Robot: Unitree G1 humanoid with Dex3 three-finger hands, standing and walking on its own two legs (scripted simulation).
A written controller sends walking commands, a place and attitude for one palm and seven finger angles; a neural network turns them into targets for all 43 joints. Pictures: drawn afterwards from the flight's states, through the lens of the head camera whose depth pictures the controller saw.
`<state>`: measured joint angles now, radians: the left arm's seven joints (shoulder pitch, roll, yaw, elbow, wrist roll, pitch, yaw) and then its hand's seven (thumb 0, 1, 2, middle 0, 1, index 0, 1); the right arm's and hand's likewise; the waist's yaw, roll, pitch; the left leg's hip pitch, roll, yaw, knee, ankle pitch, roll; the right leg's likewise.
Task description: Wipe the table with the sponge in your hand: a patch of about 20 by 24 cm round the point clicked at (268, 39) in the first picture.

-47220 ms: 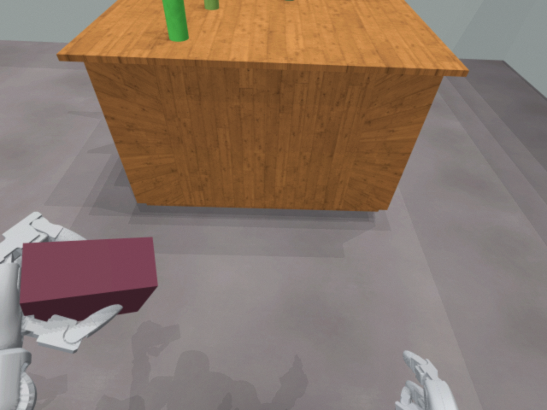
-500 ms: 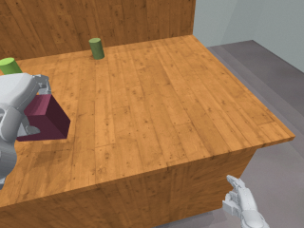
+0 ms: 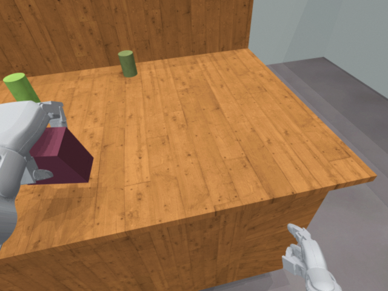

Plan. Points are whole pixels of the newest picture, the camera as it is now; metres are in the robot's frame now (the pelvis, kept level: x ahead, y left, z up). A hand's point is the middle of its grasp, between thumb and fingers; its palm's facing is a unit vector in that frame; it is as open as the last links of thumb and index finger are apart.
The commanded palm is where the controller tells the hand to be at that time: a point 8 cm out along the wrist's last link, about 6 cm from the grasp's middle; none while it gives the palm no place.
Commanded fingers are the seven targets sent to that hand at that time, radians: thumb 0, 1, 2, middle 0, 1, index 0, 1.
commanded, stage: bring the sponge back beside the body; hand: left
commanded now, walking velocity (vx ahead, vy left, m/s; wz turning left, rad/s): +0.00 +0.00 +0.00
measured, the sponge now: (51, 162) +0.24 +0.34 +0.16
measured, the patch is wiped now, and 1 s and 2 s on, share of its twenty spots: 1.00 1.00 1.00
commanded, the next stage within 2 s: step back with the hand held close in 1.18 s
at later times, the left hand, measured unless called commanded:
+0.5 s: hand (33, 147) +0.21 +0.31 +0.24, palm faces +0.34 -0.03 -0.94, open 9.5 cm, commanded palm +0.16 +0.30 +0.27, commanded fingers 0.00 0.10 1.30 -1.20 -1.60 -1.20 -1.60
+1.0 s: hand (58, 159) +0.21 +0.28 +0.22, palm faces +0.34 -0.11 -0.93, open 9.5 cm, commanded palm +0.15 +0.26 +0.26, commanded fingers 0.00 0.10 1.30 -1.20 -1.60 -1.20 -1.60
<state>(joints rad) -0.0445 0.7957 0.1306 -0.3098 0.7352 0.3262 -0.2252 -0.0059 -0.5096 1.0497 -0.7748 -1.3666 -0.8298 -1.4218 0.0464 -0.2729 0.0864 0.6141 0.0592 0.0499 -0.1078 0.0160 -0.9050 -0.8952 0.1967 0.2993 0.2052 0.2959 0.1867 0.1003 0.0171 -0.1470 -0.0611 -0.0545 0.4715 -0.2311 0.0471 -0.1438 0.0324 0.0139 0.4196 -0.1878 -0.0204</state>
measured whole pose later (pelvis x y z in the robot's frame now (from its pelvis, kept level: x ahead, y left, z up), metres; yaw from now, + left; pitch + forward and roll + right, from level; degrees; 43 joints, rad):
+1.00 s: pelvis -0.01 -0.03 +0.00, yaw -2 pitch -6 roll +0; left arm 0.07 0.65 0.12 -0.40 0.70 0.52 -0.10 -0.01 -0.52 1.06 -0.77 -1.37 -0.83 -1.43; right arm 0.02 -0.26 0.10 0.60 0.08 0.07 -0.09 0.02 -0.90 -0.90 0.20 0.30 0.21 0.30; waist 0.15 0.12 -0.03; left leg -0.14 -0.02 -0.04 0.48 -0.23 0.01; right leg -0.16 0.07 0.03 0.45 -0.18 -0.05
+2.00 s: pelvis -0.08 +0.00 -0.02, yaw +1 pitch +1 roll -1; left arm 0.46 0.46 0.48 -0.73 -0.06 -0.13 0.13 -0.01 -0.53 1.05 -0.79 -1.40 -0.85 -1.45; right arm 0.21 -0.22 0.02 0.55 0.02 -0.02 -0.07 0.02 -0.91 -0.90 0.20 0.30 0.20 0.30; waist -0.04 -0.03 -0.01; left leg -0.42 0.00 0.03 0.72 -0.31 0.04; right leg -0.49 0.02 -0.01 0.68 -0.24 -0.01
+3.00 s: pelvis -0.39 -0.01 -0.03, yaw -6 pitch +0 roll -1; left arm 0.25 0.48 0.46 -0.61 -0.06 -0.12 0.12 -0.01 -0.54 1.06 -0.80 -1.40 -0.86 -1.45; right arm 0.21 -0.21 0.02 0.60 0.05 -0.10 -0.07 0.02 -0.91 -0.90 0.20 0.30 0.20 0.30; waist -0.01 -0.04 -0.07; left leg -0.38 0.05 0.05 0.77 -0.41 0.03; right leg -0.62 -0.01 -0.04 1.04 -0.42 -0.01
